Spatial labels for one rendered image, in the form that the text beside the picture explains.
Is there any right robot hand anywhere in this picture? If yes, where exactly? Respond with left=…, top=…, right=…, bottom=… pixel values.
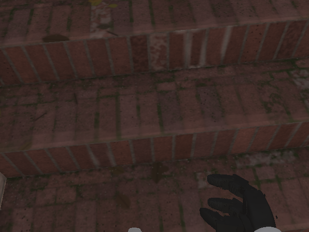
left=199, top=174, right=278, bottom=232

